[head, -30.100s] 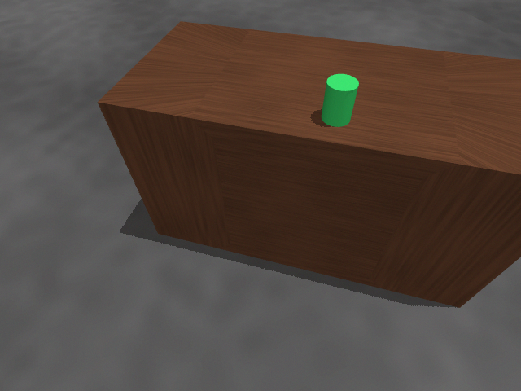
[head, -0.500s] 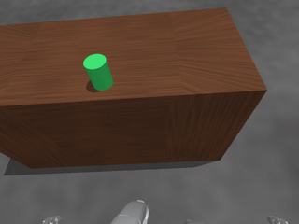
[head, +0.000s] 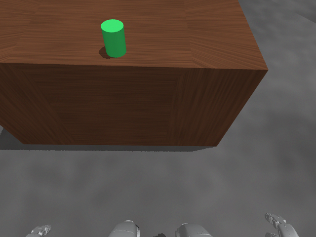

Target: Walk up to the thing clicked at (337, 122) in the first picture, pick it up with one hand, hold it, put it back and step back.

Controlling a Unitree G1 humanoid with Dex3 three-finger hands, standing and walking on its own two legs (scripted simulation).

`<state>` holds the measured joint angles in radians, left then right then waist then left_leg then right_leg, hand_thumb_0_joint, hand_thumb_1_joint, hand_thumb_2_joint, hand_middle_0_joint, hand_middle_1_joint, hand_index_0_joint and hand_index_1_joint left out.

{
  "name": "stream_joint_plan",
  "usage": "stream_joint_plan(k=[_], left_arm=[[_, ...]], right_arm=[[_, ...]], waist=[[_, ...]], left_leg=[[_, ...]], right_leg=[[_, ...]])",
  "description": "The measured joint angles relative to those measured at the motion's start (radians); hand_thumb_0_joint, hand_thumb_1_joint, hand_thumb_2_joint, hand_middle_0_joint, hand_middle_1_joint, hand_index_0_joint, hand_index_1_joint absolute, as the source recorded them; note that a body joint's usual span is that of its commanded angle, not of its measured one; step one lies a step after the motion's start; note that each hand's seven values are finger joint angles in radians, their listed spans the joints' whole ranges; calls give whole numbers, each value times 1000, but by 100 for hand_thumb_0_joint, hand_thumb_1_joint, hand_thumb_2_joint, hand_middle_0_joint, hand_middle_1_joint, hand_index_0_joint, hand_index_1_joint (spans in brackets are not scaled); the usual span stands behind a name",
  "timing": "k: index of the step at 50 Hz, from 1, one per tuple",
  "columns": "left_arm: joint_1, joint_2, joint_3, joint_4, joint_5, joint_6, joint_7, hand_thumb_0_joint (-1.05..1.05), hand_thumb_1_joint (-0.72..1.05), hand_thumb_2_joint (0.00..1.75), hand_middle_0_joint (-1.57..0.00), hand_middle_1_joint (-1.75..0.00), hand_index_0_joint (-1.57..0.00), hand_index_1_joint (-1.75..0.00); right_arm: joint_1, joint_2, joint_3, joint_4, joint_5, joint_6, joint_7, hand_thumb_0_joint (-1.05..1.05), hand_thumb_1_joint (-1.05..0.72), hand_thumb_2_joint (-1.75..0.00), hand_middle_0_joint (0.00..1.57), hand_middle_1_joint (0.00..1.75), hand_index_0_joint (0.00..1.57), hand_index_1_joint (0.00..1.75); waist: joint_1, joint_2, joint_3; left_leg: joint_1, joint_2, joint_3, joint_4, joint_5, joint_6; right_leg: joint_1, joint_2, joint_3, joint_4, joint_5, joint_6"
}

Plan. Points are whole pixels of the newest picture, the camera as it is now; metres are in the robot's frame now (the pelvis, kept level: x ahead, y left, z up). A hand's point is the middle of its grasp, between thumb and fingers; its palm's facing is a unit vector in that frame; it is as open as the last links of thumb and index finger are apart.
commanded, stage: step back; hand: left
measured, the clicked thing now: (114, 39) +0.76 +0.22 -0.01
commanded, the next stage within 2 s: stand in 1.76 s
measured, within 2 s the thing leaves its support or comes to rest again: neither
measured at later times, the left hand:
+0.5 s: hand out of the picture -0.06 +0.26 -0.14, palm faces +0.05 -0.90 -0.44, open 7.4 cm
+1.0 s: hand out of the picture -0.28 +0.22 -0.14, palm faces +0.02 -0.92 -0.40, open 7.4 cm
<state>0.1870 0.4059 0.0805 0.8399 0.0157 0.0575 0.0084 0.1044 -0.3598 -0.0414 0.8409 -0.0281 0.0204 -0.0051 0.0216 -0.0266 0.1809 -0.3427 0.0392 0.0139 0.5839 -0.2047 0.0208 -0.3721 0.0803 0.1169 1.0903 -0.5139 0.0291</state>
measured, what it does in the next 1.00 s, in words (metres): walks backwards: right foot, then left foot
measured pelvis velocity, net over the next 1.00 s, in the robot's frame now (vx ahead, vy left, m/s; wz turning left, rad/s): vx -0.30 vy -0.04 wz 0.01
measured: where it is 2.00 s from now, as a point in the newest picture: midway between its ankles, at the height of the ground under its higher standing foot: outside the picture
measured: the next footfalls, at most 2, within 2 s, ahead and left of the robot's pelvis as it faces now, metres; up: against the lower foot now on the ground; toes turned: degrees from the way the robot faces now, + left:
right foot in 0.10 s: -0.05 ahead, -0.14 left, +0.00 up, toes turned +0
left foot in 0.48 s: -0.16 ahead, +0.10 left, +0.00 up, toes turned +3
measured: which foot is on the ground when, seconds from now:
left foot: down 0.00-0.14, up 0.16-0.46, down 0.48-0.82, up 0.84-1.00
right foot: up 0.00-0.08, down 0.10-0.50, up 0.52-0.78, down 0.80-1.00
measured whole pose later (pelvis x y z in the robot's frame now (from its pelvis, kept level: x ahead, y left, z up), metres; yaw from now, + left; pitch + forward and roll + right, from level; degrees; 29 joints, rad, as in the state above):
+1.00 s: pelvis -0.30 -0.04 +0.00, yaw +1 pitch -2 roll +0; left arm 0.27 0.35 0.05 0.98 0.05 -0.02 -0.01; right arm 0.21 -0.41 -0.06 0.97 -0.02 0.03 0.02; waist 0.04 0.04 0.07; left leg -0.37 -0.02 -0.09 0.79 -0.43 -0.02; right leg -0.20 0.01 0.01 0.59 -0.36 -0.02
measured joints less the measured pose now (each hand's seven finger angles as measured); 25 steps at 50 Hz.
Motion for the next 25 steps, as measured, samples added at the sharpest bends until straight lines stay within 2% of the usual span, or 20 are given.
stream_joint_plan(k=[3, 5, 6, 7, 9, 10, 12, 15, 18, 22, 24, 25], left_arm=[[11, -3, -4, 11, 2, -2, -7, 1, 91, 90, -20, -30, -20, -30], [21, -8, -8, 19, 3, -12, -12, 1, 91, 90, -20, -30, -20, -30], [24, -18, -7, 27, 8, -19, -13, 1, 91, 90, -20, -30, -20, -30], [25, -33, -7, 34, 15, -21, -15, 1, 91, 90, -20, -30, -20, -30], [41, -44, -15, 33, 23, -19, -23, 1, 91, 90, -21, -30, -20, -30], [49, -48, -19, 31, 23, -18, -22, 1, 91, 90, -21, -30, -20, -30], [53, -58, -23, 33, 25, -13, -18, 1, 90, 90, -21, -30, -20, -30], [38, -59, -22, 13, 29, -15, -9, 1, 90, 90, -21, -30, -20, -30], [5, -51, -20, -23, 28, -23, 5, 1, 90, 90, -21, -30, -21, -30], [-50, -31, -23, -65, 19, -27, 17, 1, 90, 90, -21, -30, -20, -30], [-75, -19, -27, -73, 12, -19, 16, 0, 90, 90, -21, -30, -20, -30], [-91, -10, -27, -71, 9, -14, 16, 0, 90, 90, -21, -30, -20, -30]], right_arm=[[-21, -13, -2, -25, -1, 3, 2, 0, -90, -90, 20, 30, 20, 30], [-31, -27, -2, -32, 3, 14, 4, 0, -90, -90, 20, 30, 20, 30], [-38, -39, -4, -30, 7, 21, 4, 0, -90, -90, 20, 30, 20, 30], [-42, -49, -9, -24, 11, 28, 2, 0, -90, -90, 20, 30, 20, 30], [-28, -48, -17, -5, 18, 42, -9, 0, -90, -90, 20, 30, 20, 30], [-17, -48, -18, 4, 22, 46, -12, 0, -90, -90, 20, 30, 20, 30], [10, -56, -17, 14, 30, 43, -15, 0, -90, -90, 20, 30, 20, 30], [51, -63, -15, 27, 29, 33, -19, 0, -90, -90, 20, 30, 20, 30], [80, -61, -13, 42, 22, 38, -22, 1, -90, -90, 20, 30, 20, 30], [88, -46, -10, 50, 14, 40, -13, 1, -90, -90, 20, 30, 20, 30], [89, -40, -11, 50, 12, 31, -6, 1, -90, -90, 20, 30, 20, 30], [81, -30, -13, 54, 9, 27, -5, 1, -90, -90, 20, 30, 20, 30]], waist=[[4, 13, 6], [10, 27, 0], [9, 50, 0], [-2, 81, 5], [8, 73, -11], [16, 63, -19], [13, 62, -31], [2, 66, -35], [-7, 68, -25], [-15, 52, -1], [-22, 38, 2], [-21, 11, 13]], left_leg=[[-47, 20, 13, 22, 24, -14], [-86, 35, 21, 52, 33, -29], [-109, 51, 12, 76, 34, -36], [-128, 50, -25, 105, -8, -30], [-174, -29, -96, 250, -199, -31], [-192, -72, -120, 346, -243, -32], [-208, -130, -151, 492, -256, -31], [-172, -153, -147, 575, -272, -40], [-92, -133, -122, 507, -316, -48], [23, -88, -71, 284, -327, -40], [88, -73, -43, 118, -238, -25], [96, -89, -30, 87, -177, -16]], right_leg=[[80, -41, -40, -190, 10, -6], [148, -63, -72, -371, 84, -24], [167, -52, -85, -425, 77, -31], [162, -37, -103, -423, 84, -37], [127, -53, -96, -394, 102, -49], [116, -67, -85, -396, 115, -52], [105, -86, -84, -421, 150, -50], [80, -100, -99, -440, 187, -51], [49, -110, -126, -436, 213, -52], [-7, -133, -160, -405, 242, -46], [-44, -149, -170, -372, 249, -36], [-60, -168, -160, -352, 253, -30]])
